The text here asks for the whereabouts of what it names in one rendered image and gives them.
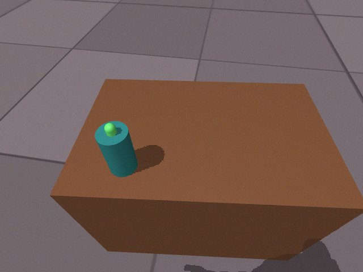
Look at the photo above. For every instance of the bottle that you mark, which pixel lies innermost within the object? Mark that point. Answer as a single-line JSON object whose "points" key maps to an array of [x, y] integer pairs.
{"points": [[114, 141]]}

